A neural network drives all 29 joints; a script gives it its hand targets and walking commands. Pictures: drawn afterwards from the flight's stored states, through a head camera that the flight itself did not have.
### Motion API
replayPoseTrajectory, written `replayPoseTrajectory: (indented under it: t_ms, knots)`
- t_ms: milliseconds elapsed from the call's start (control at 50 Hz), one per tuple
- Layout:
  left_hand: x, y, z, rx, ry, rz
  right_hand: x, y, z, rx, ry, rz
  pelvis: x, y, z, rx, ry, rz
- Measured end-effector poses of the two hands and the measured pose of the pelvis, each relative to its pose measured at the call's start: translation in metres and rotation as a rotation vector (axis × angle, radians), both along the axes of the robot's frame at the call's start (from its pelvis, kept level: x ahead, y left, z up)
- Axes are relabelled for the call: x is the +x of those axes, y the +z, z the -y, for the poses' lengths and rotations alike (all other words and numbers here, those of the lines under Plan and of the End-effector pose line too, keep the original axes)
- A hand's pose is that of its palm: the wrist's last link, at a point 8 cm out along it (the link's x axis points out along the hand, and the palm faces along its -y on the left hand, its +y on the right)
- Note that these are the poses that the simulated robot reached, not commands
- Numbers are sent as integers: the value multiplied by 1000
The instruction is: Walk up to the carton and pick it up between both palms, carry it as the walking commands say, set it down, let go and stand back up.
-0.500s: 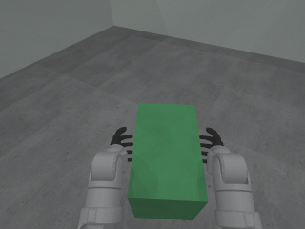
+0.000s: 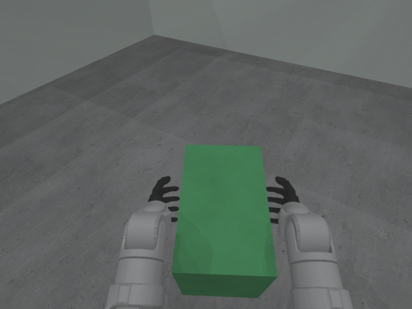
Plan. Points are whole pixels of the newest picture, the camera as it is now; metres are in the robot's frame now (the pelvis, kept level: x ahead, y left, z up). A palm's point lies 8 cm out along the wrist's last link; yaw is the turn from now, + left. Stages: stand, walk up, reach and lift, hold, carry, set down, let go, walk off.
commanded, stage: carry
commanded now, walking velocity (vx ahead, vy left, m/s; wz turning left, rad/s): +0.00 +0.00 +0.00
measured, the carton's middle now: (221, 220) +0.34 +0.00 -0.03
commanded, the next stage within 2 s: none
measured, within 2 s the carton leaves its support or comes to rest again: neither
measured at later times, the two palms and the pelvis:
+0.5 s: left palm (155, 212) +0.30 +0.14 +0.05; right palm (285, 214) +0.31 -0.12 +0.05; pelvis +0.01 +0.01 +0.00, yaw +1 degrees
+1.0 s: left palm (155, 212) +0.31 +0.14 +0.05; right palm (283, 213) +0.31 -0.12 +0.05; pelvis +0.01 +0.01 +0.00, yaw +1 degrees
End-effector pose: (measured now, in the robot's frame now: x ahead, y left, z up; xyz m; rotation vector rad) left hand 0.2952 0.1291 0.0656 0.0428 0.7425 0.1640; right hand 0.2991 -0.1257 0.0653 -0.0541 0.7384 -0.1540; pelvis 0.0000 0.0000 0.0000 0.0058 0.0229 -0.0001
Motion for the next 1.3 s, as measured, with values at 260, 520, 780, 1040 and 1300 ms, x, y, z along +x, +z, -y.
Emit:
replayPoseTrajectory:
  t_ms: [260, 520, 780, 1040, 1300]
  knots:
    - [4, -10, -5, 11, -11, 22, 4, -10, -4, 0, 14, 23, 3, 0, -4, -3, 6, 2]
    - [7, -15, -7, 20, -22, 39, 7, -15, -5, 0, 22, 40, 6, -1, -5, -5, 11, 6]
    - [9, -18, -8, 24, -26, 49, 9, -18, -6, -2, 26, 51, 8, -1, -6, -6, 14, 8]
    - [11, -20, -9, 27, -27, 55, 11, -20, -7, -4, 28, 57, 8, 0, -7, -7, 16, 10]
    - [12, -22, -12, 28, -26, 59, 13, -21, -10, -6, 30, 61, 9, 0, -9, -8, 18, 11]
